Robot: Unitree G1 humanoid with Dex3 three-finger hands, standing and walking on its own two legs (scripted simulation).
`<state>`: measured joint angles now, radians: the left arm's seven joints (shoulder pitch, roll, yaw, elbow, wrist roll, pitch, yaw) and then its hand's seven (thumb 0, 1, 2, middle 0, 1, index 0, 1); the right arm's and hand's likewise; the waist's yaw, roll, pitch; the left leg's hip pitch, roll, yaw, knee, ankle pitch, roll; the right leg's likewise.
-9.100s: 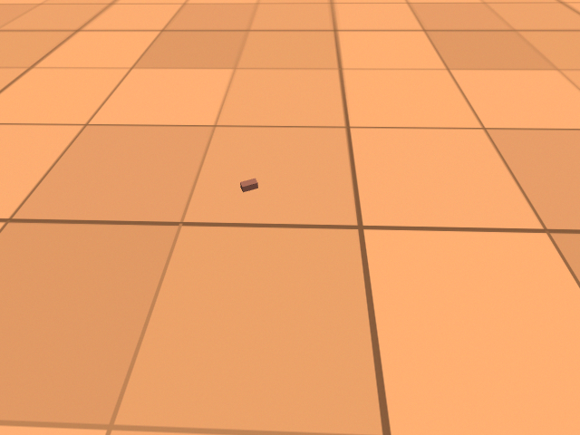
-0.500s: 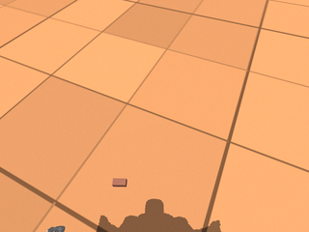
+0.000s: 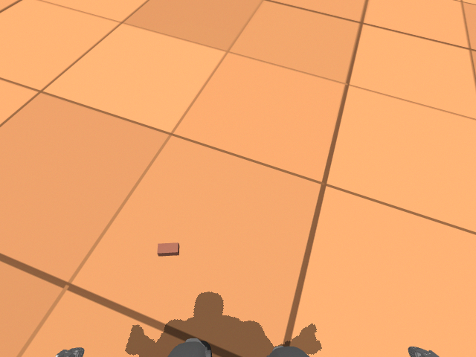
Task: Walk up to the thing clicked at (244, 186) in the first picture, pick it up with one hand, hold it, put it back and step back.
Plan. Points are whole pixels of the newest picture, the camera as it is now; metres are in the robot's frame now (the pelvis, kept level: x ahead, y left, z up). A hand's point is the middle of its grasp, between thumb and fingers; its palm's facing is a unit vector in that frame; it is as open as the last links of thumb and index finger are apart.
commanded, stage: walk up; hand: left
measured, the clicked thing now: (168, 249) +0.55 +0.29 -0.74
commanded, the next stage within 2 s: stand in 1.58 s
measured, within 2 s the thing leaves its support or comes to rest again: neither
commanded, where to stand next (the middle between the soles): +0.20 -0.01 m, yaw +5 degrees
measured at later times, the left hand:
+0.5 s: hand out of the picture -0.04 +0.22 -0.14, palm faces +0.10 -0.92 -0.39, open 7.4 cm
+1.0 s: hand out of the picture -0.17 +0.20 -0.15, palm faces +0.16 -0.91 -0.37, open 7.4 cm
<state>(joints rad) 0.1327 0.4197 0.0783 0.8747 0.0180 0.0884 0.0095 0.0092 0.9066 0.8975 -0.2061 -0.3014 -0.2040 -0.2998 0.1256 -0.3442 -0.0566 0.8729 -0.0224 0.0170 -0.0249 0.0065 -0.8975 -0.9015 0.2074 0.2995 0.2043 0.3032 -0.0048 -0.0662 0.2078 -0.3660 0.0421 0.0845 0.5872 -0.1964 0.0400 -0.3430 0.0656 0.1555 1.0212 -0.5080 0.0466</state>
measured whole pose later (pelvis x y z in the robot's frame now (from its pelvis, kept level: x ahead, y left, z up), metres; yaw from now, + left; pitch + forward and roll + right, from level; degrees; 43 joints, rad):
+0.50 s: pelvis -0.14 -0.06 -0.01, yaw +7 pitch -1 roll +0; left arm 0.13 0.37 0.09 0.75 0.04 0.05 -0.01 0.01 0.90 0.90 -0.21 -0.30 -0.21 -0.30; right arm 0.27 -0.39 -0.05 0.92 -0.02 0.02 -0.03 0.01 -0.90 -0.90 0.20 0.30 0.20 0.30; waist 0.00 -0.01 0.15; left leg -0.26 -0.02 -0.02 0.72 -0.47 0.00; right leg -0.36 -0.04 -0.11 0.66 -0.27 -0.04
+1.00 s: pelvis -0.18 -0.07 +0.00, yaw +8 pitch -3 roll +0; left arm 0.24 0.37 0.05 0.98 0.02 -0.01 -0.01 0.01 0.90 0.90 -0.21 -0.30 -0.21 -0.30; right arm 0.18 -0.38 -0.06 0.93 -0.03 -0.01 0.02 0.01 -0.90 -0.90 0.20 0.30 0.20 0.30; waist 0.03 0.01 0.05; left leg -0.25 -0.01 -0.01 0.60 -0.30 0.01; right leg -0.22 -0.05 0.01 0.61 -0.34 0.03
